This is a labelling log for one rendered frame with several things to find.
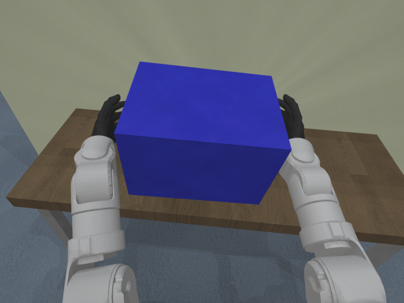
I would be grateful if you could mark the robot left hand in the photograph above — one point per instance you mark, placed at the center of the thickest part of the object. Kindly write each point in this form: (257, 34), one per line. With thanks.
(105, 124)

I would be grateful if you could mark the robot left upper arm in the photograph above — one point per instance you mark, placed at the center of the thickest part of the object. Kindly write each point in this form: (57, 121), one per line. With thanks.
(115, 283)

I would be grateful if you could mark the carton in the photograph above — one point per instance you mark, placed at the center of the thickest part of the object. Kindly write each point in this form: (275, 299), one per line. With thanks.
(203, 134)

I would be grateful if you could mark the table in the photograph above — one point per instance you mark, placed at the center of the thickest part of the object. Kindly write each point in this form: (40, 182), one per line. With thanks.
(367, 182)

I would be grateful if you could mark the robot right upper arm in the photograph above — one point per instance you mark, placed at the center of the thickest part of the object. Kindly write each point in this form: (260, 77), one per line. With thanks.
(342, 279)

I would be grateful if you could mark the left robot forearm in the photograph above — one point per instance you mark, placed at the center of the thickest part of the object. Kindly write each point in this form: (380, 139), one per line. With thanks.
(95, 204)

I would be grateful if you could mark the robot right hand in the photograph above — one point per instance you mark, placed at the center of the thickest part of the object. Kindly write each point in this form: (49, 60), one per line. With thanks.
(292, 117)

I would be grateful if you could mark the right robot forearm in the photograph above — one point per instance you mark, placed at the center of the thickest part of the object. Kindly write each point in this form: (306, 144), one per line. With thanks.
(324, 230)

